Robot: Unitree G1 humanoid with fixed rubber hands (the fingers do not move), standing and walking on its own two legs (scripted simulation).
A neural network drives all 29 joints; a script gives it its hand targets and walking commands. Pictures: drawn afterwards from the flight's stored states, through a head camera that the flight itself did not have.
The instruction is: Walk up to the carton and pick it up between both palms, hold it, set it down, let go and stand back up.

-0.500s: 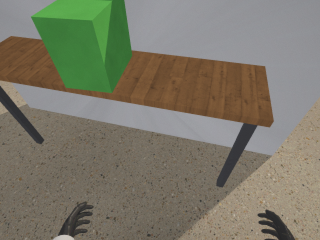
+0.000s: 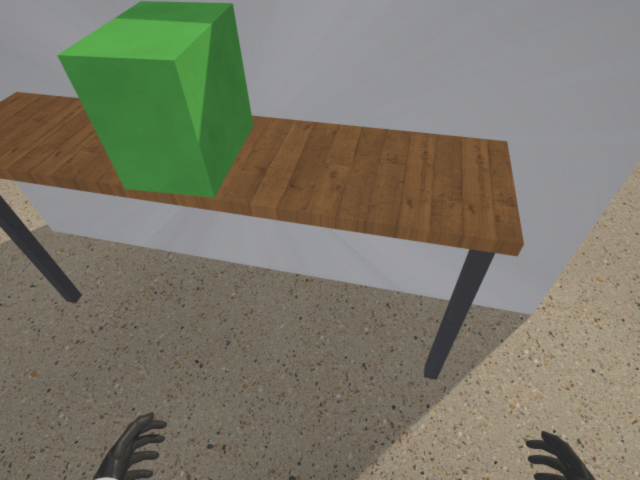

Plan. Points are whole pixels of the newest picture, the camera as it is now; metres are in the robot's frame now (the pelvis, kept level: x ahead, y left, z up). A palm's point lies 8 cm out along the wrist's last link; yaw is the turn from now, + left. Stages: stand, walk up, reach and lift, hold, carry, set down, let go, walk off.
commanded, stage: stand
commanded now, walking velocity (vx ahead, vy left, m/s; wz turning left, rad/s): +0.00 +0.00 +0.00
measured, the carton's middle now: (177, 98) +0.84 +0.35 +0.07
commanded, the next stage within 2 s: walk up in 1.92 s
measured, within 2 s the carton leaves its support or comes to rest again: neither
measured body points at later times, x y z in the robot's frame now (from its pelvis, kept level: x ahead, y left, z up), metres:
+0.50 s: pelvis +0.01 +0.02 +0.01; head +0.00 +0.02 +0.46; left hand +0.15 +0.31 -0.08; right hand +0.17 -0.28 -0.08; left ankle +0.01 +0.14 -0.73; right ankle +0.02 -0.11 -0.73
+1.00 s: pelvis +0.00 +0.03 +0.01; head +0.00 +0.03 +0.46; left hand +0.12 +0.33 -0.10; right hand +0.12 -0.27 -0.10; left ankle +0.01 +0.14 -0.73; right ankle +0.02 -0.11 -0.73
